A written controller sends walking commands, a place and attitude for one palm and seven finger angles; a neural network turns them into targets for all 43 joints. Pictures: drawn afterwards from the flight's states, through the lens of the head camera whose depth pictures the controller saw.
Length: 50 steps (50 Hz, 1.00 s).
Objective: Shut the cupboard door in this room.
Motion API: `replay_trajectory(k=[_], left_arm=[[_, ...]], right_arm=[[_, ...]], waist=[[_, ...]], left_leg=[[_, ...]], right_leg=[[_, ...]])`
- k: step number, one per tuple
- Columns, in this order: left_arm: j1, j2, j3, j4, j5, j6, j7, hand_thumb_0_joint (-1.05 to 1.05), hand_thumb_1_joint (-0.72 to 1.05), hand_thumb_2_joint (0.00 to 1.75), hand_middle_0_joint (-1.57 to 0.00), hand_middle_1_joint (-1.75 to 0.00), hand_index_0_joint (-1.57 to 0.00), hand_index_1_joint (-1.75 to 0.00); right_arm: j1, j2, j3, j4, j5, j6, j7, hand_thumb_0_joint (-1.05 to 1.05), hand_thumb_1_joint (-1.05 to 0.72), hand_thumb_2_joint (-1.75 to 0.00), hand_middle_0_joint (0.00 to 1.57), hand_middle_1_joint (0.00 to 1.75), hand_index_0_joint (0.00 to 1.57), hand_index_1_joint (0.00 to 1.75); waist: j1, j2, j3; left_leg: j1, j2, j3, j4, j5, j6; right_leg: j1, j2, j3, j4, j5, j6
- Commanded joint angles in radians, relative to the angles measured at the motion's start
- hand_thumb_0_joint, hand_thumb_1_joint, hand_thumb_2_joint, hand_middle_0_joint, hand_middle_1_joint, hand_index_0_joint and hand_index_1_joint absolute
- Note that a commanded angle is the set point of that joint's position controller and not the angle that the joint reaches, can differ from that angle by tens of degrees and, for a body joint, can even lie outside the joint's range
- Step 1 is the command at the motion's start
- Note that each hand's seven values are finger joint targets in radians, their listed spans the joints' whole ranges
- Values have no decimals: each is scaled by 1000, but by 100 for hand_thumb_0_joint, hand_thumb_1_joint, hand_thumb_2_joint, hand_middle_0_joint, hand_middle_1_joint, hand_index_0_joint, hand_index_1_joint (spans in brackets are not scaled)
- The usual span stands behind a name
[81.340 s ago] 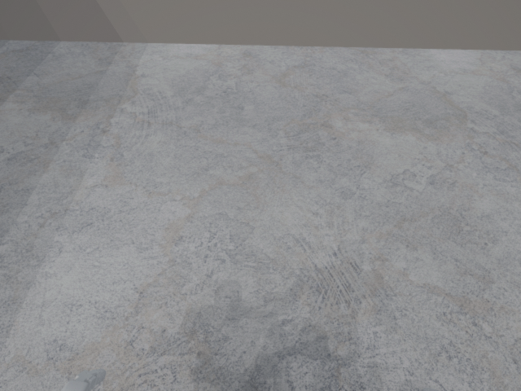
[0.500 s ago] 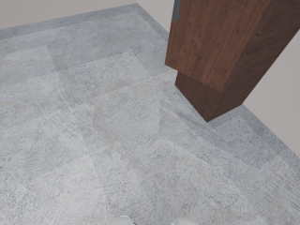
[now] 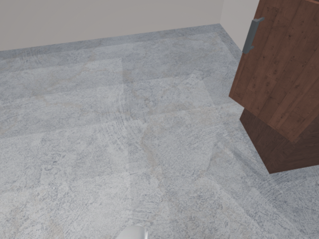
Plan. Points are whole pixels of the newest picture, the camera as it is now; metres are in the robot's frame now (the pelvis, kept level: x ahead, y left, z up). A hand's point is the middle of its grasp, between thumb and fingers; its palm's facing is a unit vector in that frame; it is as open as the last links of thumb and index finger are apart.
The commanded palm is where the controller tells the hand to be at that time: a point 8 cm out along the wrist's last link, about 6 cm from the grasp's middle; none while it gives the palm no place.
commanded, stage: walk to a spot facing it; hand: left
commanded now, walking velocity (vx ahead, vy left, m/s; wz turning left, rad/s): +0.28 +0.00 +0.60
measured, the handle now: (253, 35) +0.91 -0.39 +0.02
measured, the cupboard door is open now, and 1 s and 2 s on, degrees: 26 26 26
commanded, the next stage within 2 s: turn to face it in 0.50 s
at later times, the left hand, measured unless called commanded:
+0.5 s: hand out of the picture +0.12 +0.26 -0.19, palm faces +0.38 -0.91 -0.19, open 7.4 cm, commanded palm none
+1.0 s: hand (83, 171) +0.36 +0.30 -0.19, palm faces +0.30 -0.93 -0.20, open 7.3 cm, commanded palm none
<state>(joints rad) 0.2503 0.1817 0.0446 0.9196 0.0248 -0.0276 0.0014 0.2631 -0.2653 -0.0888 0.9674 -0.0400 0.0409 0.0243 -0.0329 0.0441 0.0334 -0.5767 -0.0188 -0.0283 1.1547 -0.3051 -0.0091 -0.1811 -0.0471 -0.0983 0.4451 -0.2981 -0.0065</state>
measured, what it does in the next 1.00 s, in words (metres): walks ahead: left foot, then right foot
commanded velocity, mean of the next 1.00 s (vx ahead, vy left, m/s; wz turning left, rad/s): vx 0.16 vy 0.00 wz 0.05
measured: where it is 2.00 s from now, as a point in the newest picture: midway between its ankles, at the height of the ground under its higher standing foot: (135, 202)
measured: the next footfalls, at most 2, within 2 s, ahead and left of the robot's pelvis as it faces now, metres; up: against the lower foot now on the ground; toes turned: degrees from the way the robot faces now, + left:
left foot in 0.34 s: +0.23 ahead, +0.12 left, +0.00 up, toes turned +21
right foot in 0.90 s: +0.44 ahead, +0.07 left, +0.00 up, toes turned +14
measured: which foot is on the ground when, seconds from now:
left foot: up 0.00-0.32, down 0.34-0.94, up 0.96-1.00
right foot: down 0.00-0.32, up 0.34-0.88, down 0.90-1.00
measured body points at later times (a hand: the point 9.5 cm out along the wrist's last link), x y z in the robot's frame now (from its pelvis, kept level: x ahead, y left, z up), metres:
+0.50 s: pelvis +0.18 +0.08 -0.01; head +0.23 +0.12 +0.43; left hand +0.10 +0.31 -0.18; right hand +0.38 -0.12 -0.14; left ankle +0.19 +0.10 -0.74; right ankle +0.17 -0.10 -0.63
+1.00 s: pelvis +0.36 +0.12 -0.02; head +0.41 +0.13 +0.43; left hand +0.35 +0.35 -0.17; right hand +0.38 -0.11 -0.17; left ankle +0.22 +0.14 -0.66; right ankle +0.40 +0.06 -0.74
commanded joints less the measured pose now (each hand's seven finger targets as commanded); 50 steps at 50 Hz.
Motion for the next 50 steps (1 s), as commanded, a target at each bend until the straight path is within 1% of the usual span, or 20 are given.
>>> replay_trajectory(k=[1, 5, 9, 12, 14, 15, 16, 17, 18, 22, 25, 29, 35, 39, 43, 45, 46, 47, 48, 50], left_arm=[[129, 117, 28, -16, -1, -43, 16, 0, 90, 90, -20, -30, -20, -30], [249, 114, 26, 25, 7, -48, 28, 0, 90, 90, -20, -30, -20, -30], [271, 126, 23, 39, 12, -46, 31, 0, 90, 90, -20, -30, -20, -30], [260, 172, 34, 37, 8, -50, 27, 0, 90, 90, -20, -30, -20, -30], [235, 212, 43, 30, 4, -51, 24, 0, 90, 90, -20, -30, -20, -30], [204, 225, 45, 18, -3, -50, 20, 0, 90, 90, -20, -30, -20, -30], [191, 206, 46, -5, -12, -51, 9, 0, 90, 90, -20, -30, -20, -30], [182, 140, 30, -55, -20, -45, -6, 0, 90, 90, -20, -30, -20, -30], [63, 174, 28, -103, -18, -30, 3, 0, 90, 90, -20, -30, -20, -30], [120, 106, 44, -31, 5, 5, 2, 0, 90, 90, -20, -30, -20, -30], [145, 93, 45, -21, 8, 29, 2, 0, 90, 90, -20, -30, -20, -30], [58, 99, 47, -41, 6, 41, 2, 0, 90, 90, -20, -30, -20, -30], [-42, 59, 20, -29, -2, 41, 14, 0, 90, 90, -20, -30, -20, -30], [-105, 50, 10, -31, -4, 41, 13, 0, 90, 90, -20, -30, -20, -30], [-15, 83, 21, -24, -5, 40, 13, 0, 90, 90, -20, -30, -20, -30], [159, 110, 41, 18, -2, 36, 14, 0, 90, 90, -20, -30, -20, -30], [269, 157, 52, 50, 5, 28, 19, 0, 90, 90, -20, -30, -20, -30], [273, 198, 54, 54, -3, 17, 23, 0, 90, 90, -20, -30, -20, -30], [191, 177, 48, 22, -15, 25, 32, 0, 90, 90, -20, -30, -20, -30], [27, 127, 48, -33, -12, 31, 41, 0, 90, 90, -20, -30, -20, -30]], right_arm=[[-72, -10, 5, -98, 11, -27, 18, 0, -90, -90, 20, 30, 20, 30], [-169, 11, 23, -129, 14, -20, 23, 0, -90, -90, 20, 30, 20, 30], [-279, 20, 42, -169, 16, -24, 34, 0, -90, -90, 20, 30, 20, 30], [-259, 13, 48, -171, 13, -40, 31, 0, -90, -90, 20, 30, 20, 30], [-113, -30, 35, -144, 12, -51, 21, 0, -90, -90, 20, 30, 20, 30], [21, -78, 21, -119, 8, -55, 17, 0, -90, -90, 20, 30, 20, 30], [163, -172, -4, -93, -1, -58, 6, 0, -90, -90, 20, 30, 20, 30], [216, -291, -32, -81, 4, -65, -9, 0, -90, -90, 20, 30, 20, 30], [226, -293, -31, -74, 31, -55, -19, 0, -90, -90, 20, 30, 20, 30], [-19, -123, 21, -126, 23, -93, -44, 0, -90, -90, 20, 30, 20, 30], [-23, -97, 27, -102, 27, -102, -43, 0, -90, -90, 20, 30, 20, 30], [42, -90, 18, -59, 33, -93, -46, 0, -90, -90, 20, 30, 20, 30], [146, -9, 43, 9, 25, -94, -73, 0, -90, -90, 20, 30, 20, 30], [205, 8, 51, 48, 14, -88, -88, 0, -90, -90, 20, 30, 20, 30], [164, -42, 34, 41, 23, -74, -99, 0, -90, -90, 20, 30, 20, 30], [96, -61, 24, 19, 39, -71, -99, 0, -90, -90, 20, 30, 20, 30], [69, -53, 20, 2, 52, -68, -91, 0, -90, -90, 20, 30, 20, 30], [79, -7, 23, -27, 49, -73, -81, 0, -90, -90, 20, 30, 20, 30], [84, -12, 20, -28, 41, -50, -82, 0, -90, -90, 20, 30, 20, 30], [43, 24, 27, -36, 28, -29, -65, 0, -90, -90, 20, 30, 20, 30]], waist=[[34, -207, 30], [67, -213, 19], [74, -205, 82], [49, -198, 48], [-21, -224, -52], [-95, -182, -135], [-159, -51, -258], [-150, 168, -335], [-151, 4, -309], [12, 7, -27], [52, 32, -23], [47, 54, -6], [30, 66, 4], [13, 73, 49], [68, 51, 0], [148, 21, -69], [191, -105, -130], [142, -251, -156], [103, -223, -113], [37, -116, 6]], left_leg=[[-193, 53, 37, 64, 91, -9], [-226, 51, 93, -27, 76, 5], [-174, 53, 151, -247, 66, 30], [-8, -15, 230, -411, 9, 71], [208, -57, 238, -495, -20, 110], [423, -54, 200, -585, 60, 129], [720, 99, -14, -623, 186, 194], [934, 412, -502, -669, 472, 342], [888, 444, -534, -749, 502, 361], [434, 246, -167, -831, 550, 49], [395, 193, -107, -854, 634, 92], [462, 164, -116, -855, 749, -13], [582, 149, -39, -802, 1030, -13], [635, 184, -12, -770, 1130, -13], [641, 252, 8, -596, 1359, 13], [533, 225, 29, -391, 1207, 1], [407, 115, 83, -115, 848, -29], [142, -78, 137, 155, -239, -42], [121, -31, -21, 210, -294, -17], [67, 41, -32, 162, -166, -19]], right_leg=[[176, -220, 51, -180, 450, -21], [302, -229, -39, -128, 772, 11], [296, -260, -78, -140, 757, -44], [303, -281, -120, -45, 995, -60], [275, -295, -162, 157, 1103, -48], [170, -282, -189, 362, 966, -24], [-77, -212, -183, 639, 531, 8], [-444, -44, -91, 959, -265, 54], [-512, -58, 55, 1045, -247, 41], [-404, -124, 110, 906, -12, 65], [-374, -91, 95, 812, 41, 81], [-459, -60, 92, 753, 135, 94], [-465, 11, 73, 608, 198, 49], [-429, 45, 54, 444, 161, 0], [-222, 86, 7, 263, 87, -50], [13, 71, 49, 126, 205, -86], [166, -50, 212, 24, 551, -164], [292, -305, 577, -25, 1048, -289], [181, -340, 610, -82, 923, -325], [17, -239, 484, -134, 582, -273]])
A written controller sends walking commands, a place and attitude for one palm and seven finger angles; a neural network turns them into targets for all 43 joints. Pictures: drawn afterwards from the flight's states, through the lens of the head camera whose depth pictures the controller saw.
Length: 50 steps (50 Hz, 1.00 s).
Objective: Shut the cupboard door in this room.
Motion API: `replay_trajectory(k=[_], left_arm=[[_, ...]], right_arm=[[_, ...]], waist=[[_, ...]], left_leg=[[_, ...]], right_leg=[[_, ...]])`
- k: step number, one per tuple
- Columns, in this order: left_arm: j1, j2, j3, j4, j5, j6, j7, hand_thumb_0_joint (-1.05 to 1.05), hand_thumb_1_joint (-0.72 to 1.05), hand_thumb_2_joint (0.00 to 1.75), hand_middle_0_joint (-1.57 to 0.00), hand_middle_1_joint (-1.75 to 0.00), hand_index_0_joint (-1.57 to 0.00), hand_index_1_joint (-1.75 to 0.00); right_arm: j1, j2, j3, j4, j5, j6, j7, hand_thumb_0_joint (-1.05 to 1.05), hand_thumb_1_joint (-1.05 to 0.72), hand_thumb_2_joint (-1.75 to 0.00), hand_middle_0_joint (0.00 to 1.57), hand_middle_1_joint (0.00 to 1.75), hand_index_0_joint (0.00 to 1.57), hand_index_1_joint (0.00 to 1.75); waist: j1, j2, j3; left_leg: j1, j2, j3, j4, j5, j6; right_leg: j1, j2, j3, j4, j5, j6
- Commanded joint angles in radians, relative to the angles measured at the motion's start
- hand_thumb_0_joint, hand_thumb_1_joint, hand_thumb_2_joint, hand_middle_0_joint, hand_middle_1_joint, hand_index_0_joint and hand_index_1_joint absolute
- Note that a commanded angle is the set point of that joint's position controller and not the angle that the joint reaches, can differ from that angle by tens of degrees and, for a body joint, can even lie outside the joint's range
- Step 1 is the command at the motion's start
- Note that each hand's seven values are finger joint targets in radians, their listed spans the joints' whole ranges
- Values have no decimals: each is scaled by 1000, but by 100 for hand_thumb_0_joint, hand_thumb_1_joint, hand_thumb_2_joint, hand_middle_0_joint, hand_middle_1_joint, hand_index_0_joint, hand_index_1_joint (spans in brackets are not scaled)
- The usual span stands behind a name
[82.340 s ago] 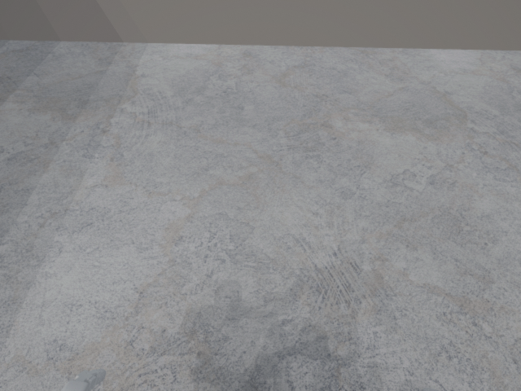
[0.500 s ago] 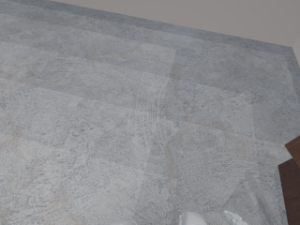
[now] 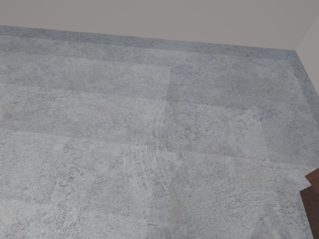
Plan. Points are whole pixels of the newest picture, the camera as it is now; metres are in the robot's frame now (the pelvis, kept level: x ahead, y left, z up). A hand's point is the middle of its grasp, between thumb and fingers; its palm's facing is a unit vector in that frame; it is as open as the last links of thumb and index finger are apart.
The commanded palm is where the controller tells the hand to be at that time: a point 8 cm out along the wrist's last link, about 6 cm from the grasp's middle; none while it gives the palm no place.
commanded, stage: turn to face it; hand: left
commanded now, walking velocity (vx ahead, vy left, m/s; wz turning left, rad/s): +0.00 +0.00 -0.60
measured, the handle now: out of the picture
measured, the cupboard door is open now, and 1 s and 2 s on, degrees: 26 26 26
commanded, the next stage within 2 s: take the last steps up to it in 1.82 s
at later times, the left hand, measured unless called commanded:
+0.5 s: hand (77, 218) +0.18 +0.26 -0.18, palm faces -0.16 -0.96 -0.22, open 7.4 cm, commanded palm none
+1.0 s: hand (130, 175) +0.31 +0.12 -0.14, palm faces -0.60 -0.75 -0.28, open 7.4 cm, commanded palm none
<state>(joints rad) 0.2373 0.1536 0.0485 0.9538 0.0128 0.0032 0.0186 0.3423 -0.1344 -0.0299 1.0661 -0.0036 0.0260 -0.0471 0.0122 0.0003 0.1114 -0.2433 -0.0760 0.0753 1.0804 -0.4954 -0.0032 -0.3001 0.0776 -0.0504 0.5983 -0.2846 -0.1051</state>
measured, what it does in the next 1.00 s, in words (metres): steps on the spot, turning right: left foot, then right foot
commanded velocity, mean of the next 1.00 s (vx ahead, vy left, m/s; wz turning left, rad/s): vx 0.00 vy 0.00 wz -0.60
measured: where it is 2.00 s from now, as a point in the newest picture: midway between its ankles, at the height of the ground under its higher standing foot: outside the picture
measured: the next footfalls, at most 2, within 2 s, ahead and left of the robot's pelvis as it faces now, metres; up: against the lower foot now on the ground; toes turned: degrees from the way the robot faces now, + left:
left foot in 0.44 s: +0.16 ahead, +0.17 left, +0.00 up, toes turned -14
right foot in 0.94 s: +0.06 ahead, -0.07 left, +0.00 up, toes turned -39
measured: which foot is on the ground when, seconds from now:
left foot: up 0.00-0.42, down 0.44-0.94, up 0.96-1.00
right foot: down 0.00-0.44, up 0.46-0.92, down 0.94-1.00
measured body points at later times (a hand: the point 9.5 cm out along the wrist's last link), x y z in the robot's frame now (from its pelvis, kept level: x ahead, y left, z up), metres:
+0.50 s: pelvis +0.09 +0.07 +0.00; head +0.15 +0.09 +0.45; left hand +0.19 +0.31 -0.16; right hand +0.20 -0.20 -0.11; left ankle +0.13 +0.18 -0.73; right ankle +0.01 -0.05 -0.69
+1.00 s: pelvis +0.08 +0.04 -0.01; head +0.10 -0.01 +0.44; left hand +0.34 +0.16 -0.12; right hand -0.08 -0.18 -0.16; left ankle +0.12 +0.18 -0.70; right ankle +0.03 -0.04 -0.73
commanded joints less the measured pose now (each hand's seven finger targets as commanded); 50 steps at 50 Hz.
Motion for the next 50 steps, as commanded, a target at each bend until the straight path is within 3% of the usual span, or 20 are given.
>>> replay_trajectory(k=[1, 3, 6, 15, 19, 20, 21, 22, 23, 24, 25, 29, 39, 43, 45, 46, 47, 48, 49, 50], left_arm=[[27, 149, 36, -70, -1, -5, 25, 0, 90, 90, -20, -30, -20, -30], [28, 154, 36, -68, 3, -16, 24, 0, 90, 90, -20, -30, -20, -30], [86, 170, 45, -50, 3, -21, 12, 0, 90, 90, -20, -30, -20, -30], [120, 216, 73, -84, 16, 2, 2, 0, 90, 90, -20, -30, -20, -30], [45, 241, 86, -119, 14, 11, 7, 0, 90, 90, -20, -30, -20, -30], [15, 234, 83, -131, 7, 15, 8, 0, 90, 90, -20, -30, -20, -30], [29, 189, 74, -146, -6, 16, 7, 0, 90, 90, -20, -30, -20, -30], [75, 144, 61, -150, -14, 15, -3, 0, 90, 90, -20, -30, -20, -30], [62, 178, 57, -151, 0, 16, 1, 0, 90, 90, -20, -30, -20, -30], [63, 184, 64, -156, 8, 24, -2, 0, 90, 90, -20, -30, -20, -30], [48, 189, 72, -144, 15, 32, -8, 0, 90, 90, -20, -30, -20, -30], [27, 185, 65, -152, 10, 55, -40, 0, 90, 90, -20, -30, -20, -30], [-141, 150, 45, -196, 7, 63, -60, 0, 90, 90, -20, -30, -20, -30], [-126, 155, 39, -187, 6, 50, -58, 0, 90, 90, -20, -30, -20, -30], [-45, 176, 44, -164, 6, 40, -53, 0, 90, 90, -20, -30, -20, -30], [34, 227, 53, -135, 10, 29, -47, 0, 90, 90, -20, -30, -20, -30], [93, 343, 73, -119, 19, 12, -32, 0, 90, 90, -20, -30, -20, -30], [120, 376, 76, -112, -1, 17, -17, 0, 90, 90, -20, -30, -20, -30], [83, 357, 71, -122, -1, 21, -6, 0, 90, 90, -20, -30, -20, -30], [9, 324, 71, -142, 3, 23, 3, 0, 90, 90, -20, -30, -20, -30]], right_arm=[[-53, -109, -29, -133, -10, -3, 13, 0, -90, -90, 20, 30, 20, 30], [-45, -90, -29, -135, -14, 9, 21, 0, -90, -90, 20, 30, 20, 30], [-78, -101, -30, -160, -16, 11, 19, 0, -90, -90, 20, 30, 20, 30], [-287, -131, -27, -262, -1, -9, 12, 0, -90, -90, 20, 30, 20, 30], [-219, -148, -31, -262, 9, -21, 10, 0, -90, -90, 20, 30, 20, 30], [-153, -170, -34, -243, 9, -26, 9, 0, -90, -90, 20, 30, 20, 30], [-102, -237, -44, -238, -4, -40, 5, 0, -90, -90, 20, 30, 20, 30], [-76, -320, -56, -247, -14, -45, 3, 0, -90, -90, 20, 30, 20, 30], [-69, -310, -48, -256, -15, -30, 3, 0, -90, -90, 20, 30, 20, 30], [-107, -274, -37, -274, -24, -30, -1, 0, -90, -90, 20, 30, 20, 30], [-136, -260, -30, -279, -28, -34, -6, 0, -90, -90, 20, 30, 20, 30], [-157, -231, -22, -292, -25, -33, -4, 0, -90, -90, 20, 30, 20, 30], [-28, -265, -43, -220, -29, -30, 8, 0, -90, -90, 20, 30, 20, 30], [-49, -294, -58, -207, -29, -25, 18, 0, -90, -90, 20, 30, 20, 30], [-74, -302, -61, -207, -22, -24, 22, 0, -90, -90, 20, 30, 20, 30], [-68, -288, -59, -212, -12, -22, 29, 0, -90, -90, 20, 30, 20, 30], [-77, -199, -37, -252, -7, -16, 34, 0, -90, -90, 20, 30, 20, 30], [-108, -210, -36, -276, -9, 1, 26, 0, -90, -90, 20, 30, 20, 30], [-113, -209, -34, -269, -5, 14, 22, 0, -90, -90, 20, 30, 20, 30], [-125, -203, -35, -263, -8, 13, 19, 0, -90, -90, 20, 30, 20, 30]], waist=[[-17, -13, -62], [-37, 16, -75], [-20, -57, -148], [36, -165, -159], [-9, -173, -187], [-43, -138, -209], [-53, 35, -252], [-39, 286, -288], [-46, 211, -247], [-24, 146, -190], [-12, 208, -160], [2, 196, -152], [-52, 206, -129], [-44, 236, -140], [6, 184, -166], [44, 67, -199], [71, -273, -209], [79, -273, -211], [57, -192, -177], [33, -264, -137]], left_leg=[[-240, 108, -131, 212, 64, -33], [-231, 116, -121, 139, 121, -48], [-299, 124, -112, 59, 152, -71], [-284, 94, -85, -204, 93, -89], [-85, 66, -93, -495, 183, -75], [73, 89, -98, -643, 326, -74], [247, 247, -209, -732, 520, -33], [360, 524, -440, -706, 903, 91], [259, 569, -423, -668, 1018, 157], [188, 542, -364, -693, 1028, 170], [153, 494, -321, -698, 1043, 146], [177, 379, -97, -686, 954, 97], [203, 429, 0, -698, 796, 121], [175, 452, 42, -636, 725, 102], [104, 432, 89, -518, 656, 44], [-1, 383, 134, -362, 544, -8], [-285, 225, 167, -115, -44, -71], [-333, 173, 37, 59, -179, -79], [-356, 192, -51, 135, -110, -69], [-410, 196, -76, 147, -55, -70]], right_leg=[[55, -332, 397, -304, 498, -148], [35, -281, 333, -307, 470, -100], [162, -243, 313, -254, 611, -65], [241, -231, 409, -137, 828, -86], [168, -204, 443, -57, 750, -39], [76, -165, 417, -10, 596, 4], [-65, -61, 339, 87, 290, 59], [-233, 26, 179, 344, -336, 118], [-206, -35, 159, 506, -393, 131], [-224, -51, 149, 592, -350, 147], [-247, -62, 147, 655, -311, 160], [-253, -98, 85, 658, -171, 173], [-221, -133, 1, 379, -133, 159], [-92, -109, -41, 149, -130, 126], [71, -97, -49, -48, 38, 102], [236, -145, 14, -168, 185, 77], [390, -395, 362, -235, 511, -18], [290, -497, 459, -227, 709, -100], [233, -476, 398, -252, 541, -126], [205, -418, 403, -280, 432, -103]])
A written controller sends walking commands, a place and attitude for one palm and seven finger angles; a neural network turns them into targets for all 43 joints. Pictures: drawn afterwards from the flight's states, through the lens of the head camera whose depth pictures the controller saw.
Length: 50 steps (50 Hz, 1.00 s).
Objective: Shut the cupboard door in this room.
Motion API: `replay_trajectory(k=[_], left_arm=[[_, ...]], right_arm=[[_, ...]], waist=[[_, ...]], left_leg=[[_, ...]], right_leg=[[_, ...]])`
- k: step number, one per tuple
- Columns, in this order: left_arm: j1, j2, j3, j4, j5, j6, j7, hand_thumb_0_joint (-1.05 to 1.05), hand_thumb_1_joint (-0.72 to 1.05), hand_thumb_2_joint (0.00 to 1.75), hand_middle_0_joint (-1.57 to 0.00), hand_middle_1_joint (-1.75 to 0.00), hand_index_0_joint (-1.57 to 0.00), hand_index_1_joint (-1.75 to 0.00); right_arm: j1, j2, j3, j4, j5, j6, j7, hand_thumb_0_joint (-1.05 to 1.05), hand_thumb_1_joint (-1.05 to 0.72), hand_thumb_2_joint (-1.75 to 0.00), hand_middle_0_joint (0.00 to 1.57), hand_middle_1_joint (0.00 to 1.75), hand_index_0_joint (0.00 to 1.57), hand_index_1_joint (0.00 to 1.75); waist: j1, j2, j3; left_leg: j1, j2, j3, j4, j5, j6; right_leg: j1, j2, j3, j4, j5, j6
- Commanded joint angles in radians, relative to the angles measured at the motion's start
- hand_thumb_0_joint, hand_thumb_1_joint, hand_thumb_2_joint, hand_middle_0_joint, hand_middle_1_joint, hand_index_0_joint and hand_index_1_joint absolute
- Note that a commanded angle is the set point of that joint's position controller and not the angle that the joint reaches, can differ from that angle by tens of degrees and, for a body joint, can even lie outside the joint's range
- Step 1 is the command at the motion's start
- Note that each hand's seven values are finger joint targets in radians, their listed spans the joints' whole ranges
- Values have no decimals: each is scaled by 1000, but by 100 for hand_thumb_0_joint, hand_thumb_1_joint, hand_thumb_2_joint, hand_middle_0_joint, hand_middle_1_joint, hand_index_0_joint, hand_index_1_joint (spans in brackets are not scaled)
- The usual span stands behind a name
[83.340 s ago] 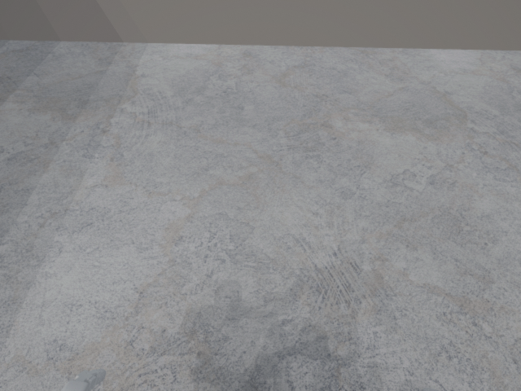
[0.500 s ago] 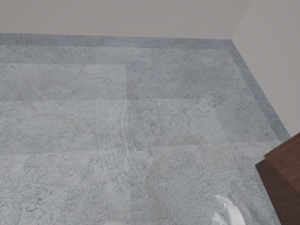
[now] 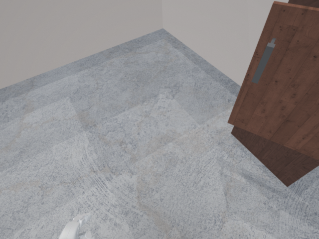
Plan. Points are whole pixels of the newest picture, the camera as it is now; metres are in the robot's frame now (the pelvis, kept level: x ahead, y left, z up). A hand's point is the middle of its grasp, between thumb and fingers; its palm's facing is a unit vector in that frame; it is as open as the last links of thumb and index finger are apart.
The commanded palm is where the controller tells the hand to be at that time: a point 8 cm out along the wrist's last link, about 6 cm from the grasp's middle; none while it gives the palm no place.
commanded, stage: turn to face it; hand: left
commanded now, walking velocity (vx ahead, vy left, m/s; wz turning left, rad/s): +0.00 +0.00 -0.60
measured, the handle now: (263, 61) +0.65 -0.35 +0.04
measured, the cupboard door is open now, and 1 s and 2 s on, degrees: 26 26 26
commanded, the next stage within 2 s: take the last steps up to it in 0.82 s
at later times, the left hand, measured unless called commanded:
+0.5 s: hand out of the picture +0.09 +0.21 -0.16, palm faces -0.16 -0.97 -0.20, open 7.4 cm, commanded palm none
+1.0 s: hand (121, 231) +0.16 +0.12 -0.13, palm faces -0.48 -0.84 -0.27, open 7.4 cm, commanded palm none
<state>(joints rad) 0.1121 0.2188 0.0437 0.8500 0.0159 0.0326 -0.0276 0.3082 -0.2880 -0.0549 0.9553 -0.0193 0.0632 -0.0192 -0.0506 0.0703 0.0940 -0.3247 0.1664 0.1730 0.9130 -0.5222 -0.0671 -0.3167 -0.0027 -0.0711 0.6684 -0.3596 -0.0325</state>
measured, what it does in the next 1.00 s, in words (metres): steps on the spot, turning right: left foot, then right foot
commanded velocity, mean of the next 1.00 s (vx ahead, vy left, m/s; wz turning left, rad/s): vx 0.03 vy -0.02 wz -0.44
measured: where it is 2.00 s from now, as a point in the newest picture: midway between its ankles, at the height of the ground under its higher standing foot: outside the picture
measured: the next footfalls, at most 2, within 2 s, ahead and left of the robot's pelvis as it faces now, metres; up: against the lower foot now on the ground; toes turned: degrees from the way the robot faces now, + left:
left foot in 0.48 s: +0.07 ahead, +0.13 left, +0.00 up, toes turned -14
right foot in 0.92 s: -0.05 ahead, -0.11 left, +0.00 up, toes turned -30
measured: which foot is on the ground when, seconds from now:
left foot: up 0.00-0.46, down 0.48-0.92, up 0.94-1.00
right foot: down 0.00-0.48, up 0.50-0.90, down 0.92-1.00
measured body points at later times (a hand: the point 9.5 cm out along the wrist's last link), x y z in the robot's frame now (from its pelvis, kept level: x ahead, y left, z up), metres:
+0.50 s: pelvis +0.01 +0.02 +0.01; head +0.05 +0.03 +0.46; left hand +0.10 +0.26 -0.15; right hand +0.08 -0.25 -0.11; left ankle +0.03 +0.14 -0.72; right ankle +0.00 -0.10 -0.72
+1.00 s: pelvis -0.02 +0.00 +0.01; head -0.02 -0.04 +0.46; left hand +0.19 +0.17 -0.11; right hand -0.15 -0.23 -0.16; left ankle +0.02 +0.13 -0.68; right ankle -0.09 -0.09 -0.72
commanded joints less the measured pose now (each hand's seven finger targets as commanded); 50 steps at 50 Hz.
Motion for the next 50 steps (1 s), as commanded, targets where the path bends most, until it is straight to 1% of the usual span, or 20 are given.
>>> replay_trajectory(k=[1, 4, 9, 19, 22, 23, 24, 25, 26, 27, 30, 38, 41, 43, 44, 45, 46, 47, 49, 50], left_arm=[[78, 224, 65, -52, -3, -7, 49, 0, 90, 90, -20, -30, -20, -30], [40, 172, 48, -61, -6, -19, 43, 0, 90, 90, -20, -30, -20, -30], [111, 175, 57, -34, -3, -29, 37, 0, 90, 90, -20, -30, -20, -30], [130, 203, 80, -22, 12, -14, 39, 0, 90, 90, -20, -30, -20, -30], [76, 184, 76, -30, 1, -3, 37, 0, 90, 90, -20, -30, -20, -30], [90, 138, 66, -36, -8, -2, 35, 0, 90, 90, -20, -30, -20, -30], [116, 95, 55, -48, -16, 0, 25, 0, 90, 90, -20, -30, -20, -30], [93, 121, 57, -50, 0, 4, 23, 0, 90, 90, -20, -30, -20, -30], [112, 132, 65, -53, 8, 6, 16, 0, 90, 90, -20, -30, -20, -30], [131, 136, 75, -21, 19, 15, 12, 0, 90, 90, -20, -30, -20, -30], [142, 123, 72, -4, 8, 25, 1, 0, 90, 90, -20, -30, -20, -30], [44, 77, 43, -19, 5, 27, -2, 0, 90, 90, -20, -30, -20, -30], [58, 63, 33, -11, 1, 18, 3, 0, 90, 90, -20, -30, -20, -30], [102, 79, 34, 8, 0, 8, 7, 0, 90, 90, -20, -30, -20, -30], [166, 103, 42, 29, 4, -1, 9, 0, 90, 90, -20, -30, -20, -30], [207, 186, 55, 46, 13, -14, 20, 0, 90, 90, -20, -30, -20, -30], [226, 254, 64, 60, 11, -20, 33, 0, 90, 90, -20, -30, -20, -30], [231, 248, 54, 58, 2, -19, 37, 0, 90, 90, -20, -30, -20, -30], [145, 200, 62, 43, 8, -15, 45, 0, 90, 90, -20, -30, -20, -30], [123, 164, 49, 42, 2, -19, 44, 0, 90, 90, -20, -30, -20, -30]], right_arm=[[-87, -66, -15, -135, 3, -24, -8, 0, -90, -90, 20, 30, 20, 30], [-50, -57, -18, -104, -3, -18, 3, 0, -90, -90, 20, 30, 20, 30], [-86, -39, -19, -114, -3, -18, -1, 0, -90, -90, 20, 30, 20, 30], [-169, -19, -15, -174, 15, -33, -11, 0, -90, -90, 20, 30, 20, 30], [-71, -26, -14, -140, 20, -49, -19, 0, -90, -90, 20, 30, 20, 30], [-53, -72, -20, -135, 16, -60, -23, 0, -90, -90, 20, 30, 20, 30], [-49, -167, -34, -146, 1, -66, -25, 0, -90, -90, 20, 30, 20, 30], [-49, -183, -33, -157, -5, -56, -28, 0, -90, -90, 20, 30, 20, 30], [-92, -151, -20, -178, -13, -51, -29, 0, -90, -90, 20, 30, 20, 30], [-131, -112, -9, -173, -16, -62, -33, 0, -90, -90, 20, 30, 20, 30], [-139, -88, 1, -178, -12, -65, -36, 0, -90, -90, 20, 30, 20, 30], [-15, -100, -16, -95, -13, -61, -24, 0, -90, -90, 20, 30, 20, 30], [-22, -124, -26, -77, -15, -55, -17, 0, -90, -90, 20, 30, 20, 30], [-24, -123, -28, -66, -7, -52, -13, 0, -90, -90, 20, 30, 20, 30], [-39, -115, -30, -65, -2, -51, -10, 0, -90, -90, 20, 30, 20, 30], [-31, -54, -24, -75, 11, -49, -5, 0, -90, -90, 20, 30, 20, 30], [-98, 0, -3, -114, 8, -43, -3, 0, -90, -90, 20, 30, 20, 30], [-94, -22, -2, -108, 7, -24, -8, 0, -90, -90, 20, 30, 20, 30], [-86, -27, -10, -87, -5, -27, -4, 0, -90, -90, 20, 30, 20, 30], [-91, -51, -15, -73, -9, -31, 2, 0, -90, -90, 20, 30, 20, 30]], waist=[[74, -320, -94], [33, -221, -111], [55, -157, -160], [71, -227, -150], [17, -198, -186], [13, -59, -210], [16, 219, -207], [7, 191, -160], [36, 97, -123], [62, 157, -117], [69, 90, -105], [14, 132, -98], [20, 171, -127], [50, 124, -137], [82, 53, -158], [93, -159, -180], [117, -364, -128], [118, -286, -143], [89, -363, -76], [79, -333, -49]], left_leg=[[-326, -38, -187, 322, 54, -13], [-237, -51, -176, 264, 185, -30], [-260, -82, -188, 181, 181, -43], [-100, -143, -201, -146, 77, -10], [167, -158, -183, -459, 277, 5], [301, -47, -272, -582, 308, 29], [377, 205, -508, -643, 409, 116], [262, 305, -533, -638, 493, 196], [155, 277, -461, -633, 508, 218], [171, 208, -411, -619, 634, 191], [187, 139, -251, -570, 743, 180], [229, 139, -185, -554, 707, 203], [227, 159, -173, -508, 693, 204], [149, 138, -153, -436, 642, 158], [97, 95, -103, -359, 535, 109], [-59, 4, -28, -196, 278, 47], [-220, -109, -34, -2, -112, 14], [-203, -90, -142, 120, -103, 22], [-337, -78, -156, 224, -7, 20], [-330, -65, -161, 240, 66, 14]], right_leg=[[188, -297, 384, -359, 428, -151], [125, -207, 269, -339, 479, -115], [222, -198, 331, -317, 527, -136], [136, -207, 514, -279, 509, -173], [-8, -124, 483, -196, 424, -84], [-120, -25, 402, -103, 275, -31], [-278, 100, 233, 98, -130, 27], [-266, 58, 154, 298, -247, 49], [-222, 28, 151, 403, -202, 57], [-251, 28, 149, 469, -150, 73], [-252, 3, 117, 543, -81, 88], [-163, -23, 32, 257, -80, 85], [-69, -8, -1, 89, -89, 65], [88, 1, -1, -123, 72, 46], [191, -19, 20, -251, 206, 37], [320, -195, 226, -330, 367, -14], [287, -369, 439, -344, 615, -119], [212, -386, 421, -376, 451, -187], [234, -299, 408, -432, 151, -182], [205, -259, 347, -437, 115, -165]])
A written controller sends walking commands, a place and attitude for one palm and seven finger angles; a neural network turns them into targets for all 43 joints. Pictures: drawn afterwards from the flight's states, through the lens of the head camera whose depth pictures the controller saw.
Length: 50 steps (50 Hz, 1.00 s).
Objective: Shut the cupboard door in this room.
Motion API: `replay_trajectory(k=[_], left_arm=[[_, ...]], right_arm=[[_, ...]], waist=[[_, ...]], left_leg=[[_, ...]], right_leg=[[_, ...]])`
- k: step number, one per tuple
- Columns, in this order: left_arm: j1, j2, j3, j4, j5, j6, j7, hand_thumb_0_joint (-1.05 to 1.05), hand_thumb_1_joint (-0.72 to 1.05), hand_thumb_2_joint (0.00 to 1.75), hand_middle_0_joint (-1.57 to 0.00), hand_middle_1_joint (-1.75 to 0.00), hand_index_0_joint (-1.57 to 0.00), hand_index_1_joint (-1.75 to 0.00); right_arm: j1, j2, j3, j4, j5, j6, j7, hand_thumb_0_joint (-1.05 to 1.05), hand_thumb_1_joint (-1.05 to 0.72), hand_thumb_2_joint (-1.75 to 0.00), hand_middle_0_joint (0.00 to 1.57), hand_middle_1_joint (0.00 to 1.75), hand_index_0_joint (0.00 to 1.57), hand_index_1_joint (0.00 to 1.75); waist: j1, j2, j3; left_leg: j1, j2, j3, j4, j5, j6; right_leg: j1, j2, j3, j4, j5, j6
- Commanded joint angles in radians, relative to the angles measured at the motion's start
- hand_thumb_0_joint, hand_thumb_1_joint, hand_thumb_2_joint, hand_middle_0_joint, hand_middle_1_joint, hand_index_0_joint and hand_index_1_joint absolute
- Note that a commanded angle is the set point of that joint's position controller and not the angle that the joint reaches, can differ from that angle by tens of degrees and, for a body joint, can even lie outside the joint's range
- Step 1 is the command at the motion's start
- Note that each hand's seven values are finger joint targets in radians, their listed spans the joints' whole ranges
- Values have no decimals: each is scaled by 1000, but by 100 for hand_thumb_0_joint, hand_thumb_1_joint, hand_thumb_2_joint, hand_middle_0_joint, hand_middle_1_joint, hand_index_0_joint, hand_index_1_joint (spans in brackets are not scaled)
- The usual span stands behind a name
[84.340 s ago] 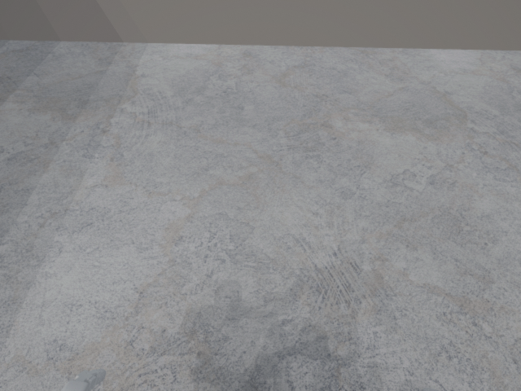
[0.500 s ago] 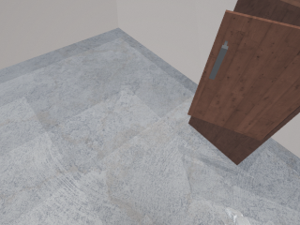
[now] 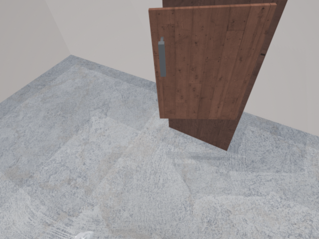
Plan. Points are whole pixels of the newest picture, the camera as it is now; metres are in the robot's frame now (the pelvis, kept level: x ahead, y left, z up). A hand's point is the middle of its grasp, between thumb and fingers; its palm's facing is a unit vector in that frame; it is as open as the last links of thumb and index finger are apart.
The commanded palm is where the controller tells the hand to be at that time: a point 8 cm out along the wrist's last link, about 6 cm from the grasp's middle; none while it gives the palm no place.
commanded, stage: take the last steps up to it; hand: left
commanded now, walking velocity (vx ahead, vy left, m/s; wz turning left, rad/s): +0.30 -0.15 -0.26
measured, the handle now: (162, 57) +0.76 +0.00 +0.03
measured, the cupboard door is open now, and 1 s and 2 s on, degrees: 26 26 26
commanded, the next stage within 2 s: come to a stop and stand still in 0.78 s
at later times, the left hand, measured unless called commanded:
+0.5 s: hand out of the picture +0.14 +0.18 -0.17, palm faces -0.10 -0.99 -0.13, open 7.4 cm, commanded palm none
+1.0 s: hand (158, 176) +0.34 +0.03 -0.16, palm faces -0.10 -0.97 -0.22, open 7.2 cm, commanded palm none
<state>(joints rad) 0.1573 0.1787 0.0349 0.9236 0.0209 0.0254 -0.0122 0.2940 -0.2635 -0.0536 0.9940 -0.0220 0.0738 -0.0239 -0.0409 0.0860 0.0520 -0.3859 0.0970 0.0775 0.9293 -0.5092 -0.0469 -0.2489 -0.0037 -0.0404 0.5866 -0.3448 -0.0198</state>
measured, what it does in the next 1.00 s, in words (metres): walks ahead: left foot, then right foot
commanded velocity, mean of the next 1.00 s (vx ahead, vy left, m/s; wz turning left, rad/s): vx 0.17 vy -0.07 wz -0.08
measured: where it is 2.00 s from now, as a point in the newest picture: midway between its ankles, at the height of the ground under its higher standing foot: outside the picture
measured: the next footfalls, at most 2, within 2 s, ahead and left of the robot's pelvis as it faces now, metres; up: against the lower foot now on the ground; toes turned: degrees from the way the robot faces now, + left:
left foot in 0.30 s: +0.10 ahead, +0.10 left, +0.00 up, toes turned +4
right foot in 0.76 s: +0.30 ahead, -0.24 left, +0.00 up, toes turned -15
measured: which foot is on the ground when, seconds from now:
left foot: up 0.00-0.28, down 0.30-0.76, up 0.78-1.00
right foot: down 0.00-0.30, up 0.32-0.74, down 0.76-1.00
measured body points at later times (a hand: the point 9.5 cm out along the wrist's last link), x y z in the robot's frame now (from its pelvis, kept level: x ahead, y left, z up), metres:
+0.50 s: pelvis +0.10 -0.01 +0.02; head +0.12 +0.02 +0.46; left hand +0.15 +0.23 -0.15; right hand +0.07 -0.25 -0.12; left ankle +0.06 +0.10 -0.73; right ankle +0.07 -0.16 -0.63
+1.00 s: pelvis +0.25 -0.14 +0.01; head +0.28 -0.16 +0.46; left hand +0.34 +0.08 -0.14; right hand +0.25 -0.38 -0.15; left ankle +0.25 -0.02 -0.68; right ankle +0.26 -0.23 -0.73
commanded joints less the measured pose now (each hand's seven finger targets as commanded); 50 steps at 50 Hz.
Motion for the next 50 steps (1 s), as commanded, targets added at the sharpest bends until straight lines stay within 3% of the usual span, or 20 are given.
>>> replay_trajectory(k=[1, 3, 10, 13, 14, 15, 16, 17, 19, 21, 24, 32, 34, 36, 37, 38, 39, 40, 45, 50], left_arm=[[51, 180, 50, -35, -3, -20, 27, 0, 90, 90, -20, -30, -20, -30], [37, 171, 50, -33, 0, -33, 24, 0, 90, 90, -20, -30, -20, -30], [100, 190, 64, 3, 12, -39, 12, 0, 90, 90, -20, -30, -20, -30], [60, 171, 62, 11, 2, -33, 3, 0, 90, 90, -20, -30, -20, -30], [58, 130, 52, 3, -6, -30, -1, 0, 90, 90, -20, -30, -20, -30], [90, 54, 36, -13, -13, -29, -13, 0, 90, 90, -20, -30, -20, -30], [20, 102, 36, -49, 5, -26, -16, 0, 90, 90, -20, -30, -20, -30], [0, 137, 50, -46, 18, -17, -23, 0, 90, 90, -20, -30, -20, -30], [11, 134, 60, -17, 24, -16, -35, 0, 90, 90, -20, -30, -20, -30], [66, 98, 55, 10, 18, -8, -41, 0, 90, 90, -20, -30, -20, -30], [77, 68, 45, 20, 11, -2, -39, 0, 90, 90, -20, -30, -20, -30], [-66, 52, 27, -4, 0, -16, -40, 0, 90, 90, -20, -30, -20, -30], [-18, 66, 32, 13, 0, -26, -35, 0, 90, 90, -20, -30, -20, -30], [194, 107, 47, 87, 2, -46, -26, 0, 90, 90, -20, -30, -20, -30], [339, 174, 66, 134, 8, -59, -15, 0, 90, 90, -20, -30, -20, -30], [414, 277, 86, 165, 8, -69, 3, 0, 90, 90, -20, -30, -20, -30], [374, 280, 79, 154, -10, -67, 14, 0, 90, 90, -20, -30, -20, -30], [265, 240, 73, 132, -5, -65, 21, 0, 90, 90, -20, -30, -20, -30], [50, 78, 14, 74, -2, -76, 33, 0, 90, 90, -20, -30, -20, -30], [87, 92, 10, 88, 2, -77, 47, 0, 90, 90, -20, -30, -20, -30]], right_arm=[[-61, -73, -19, -104, -10, -45, 14, 0, -90, -90, 20, 30, 20, 30], [-33, -52, -19, -91, -12, -49, 25, 0, -90, -90, 20, 30, 20, 30], [-68, -14, -17, -114, -11, -74, 20, 0, -90, -90, 20, 30, 20, 30], [71, -18, -14, -64, -10, -98, 6, 0, -90, -90, 20, 30, 20, 30], [162, -67, -19, -33, -13, -111, -3, 0, -90, -90, 20, 30, 20, 30], [250, -177, -41, -9, -30, -119, -10, 0, -90, -90, 20, 30, 20, 30], [282, -213, -44, -14, -28, -111, -22, 0, -90, -90, 20, 30, 20, 30], [225, -183, -32, -28, -23, -108, -23, 0, -90, -90, 20, 30, 20, 30], [141, -114, -9, -48, -20, -118, -27, 0, -90, -90, 20, 30, 20, 30], [117, -81, 4, -42, -16, -130, -30, 0, -90, -90, 20, 30, 20, 30], [156, -66, 9, -18, -11, -139, -31, 0, -90, -90, 20, 30, 20, 30], [182, -72, -15, 37, -20, -124, -16, 0, -90, -90, 20, 30, 20, 30], [164, -86, -20, 42, -18, -118, -13, 0, -90, -90, 20, 30, 20, 30], [132, -94, -23, 43, -7, -114, -9, 0, -90, -90, 20, 30, 20, 30], [126, -69, -21, 41, 6, -117, 0, 0, -90, -90, 20, 30, 20, 30], [169, 33, -3, 24, 19, -112, 10, 0, -90, -90, 20, 30, 20, 30], [148, 23, 0, 1, 23, -99, 3, 0, -90, -90, 20, 30, 20, 30], [127, 40, -1, 5, 24, -95, 5, 0, -90, -90, 20, 30, 20, 30], [128, 77, 11, 45, -2, -73, 5, 0, -90, -90, 20, 30, 20, 30], [69, 91, 31, 33, 17, -53, 0, 0, -90, -90, 20, 30, 20, 30]], waist=[[44, -326, -4], [24, -268, -18], [50, -212, 3], [-19, -179, -27], [-55, -45, -54], [-78, 267, -83], [-101, 211, -36], [-66, 82, 31], [-22, 47, 85], [11, 48, 71], [18, 71, 22], [-11, 116, 87], [15, 104, 61], [114, 25, -60], [176, -94, -154], [181, -409, -243], [152, -358, -231], [112, -334, -156], [-3, -153, -65], [22, -147, -109]], left_leg=[[-233, 10, -57, 209, 98, -11], [-177, 6, -27, 156, 156, -16], [-71, -21, 11, -186, 94, -4], [206, -49, 44, -449, 243, 3], [384, 14, -47, -554, 225, 13], [522, 294, -430, -672, 60, 91], [444, 431, -590, -759, -41, 164], [353, 406, -520, -779, -50, 166], [248, 330, -381, -778, 78, 119], [268, 258, -182, -743, 324, 84], [344, 218, -39, -690, 612, 93], [320, 229, 39, -672, 599, 134], [310, 232, 44, -614, 689, 130], [270, 173, 91, -386, 754, 87], [129, 106, 128, -165, 582, 57], [-102, -72, 112, 136, -60, 27], [-116, -56, -26, 299, -154, 52], [-163, -16, -59, 362, -63, 58], [-20, 26, -59, 185, 119, 33], [16, -30, -43, -139, 127, 4]], right_leg=[[100, -229, 257, -354, 89, -167], [75, -194, 191, -360, 52, -152], [77, -212, 277, -359, -9, -212], [-42, -141, 234, -232, -24, -159], [-169, -76, 177, -75, -43, -115], [-389, 48, 49, 231, -140, -46], [-454, 32, 65, 434, -213, -32], [-470, -23, 115, 516, -139, -28], [-455, -52, 112, 597, -4, -10], [-435, -49, 94, 598, 90, 12], [-448, -48, 62, 574, 140, 24], [-321, -77, -41, 146, 172, 5], [-199, -42, -69, 71, 150, -17], [90, 7, -99, -47, 217, -34], [318, -73, 5, -90, 228, -61], [478, -329, 361, -190, 336, -150], [369, -398, 443, -295, 313, -188], [295, -367, 372, -315, 232, -191], [-38, -274, 84, -331, 437, -146], [101, -289, 75, -226, 944, -166]])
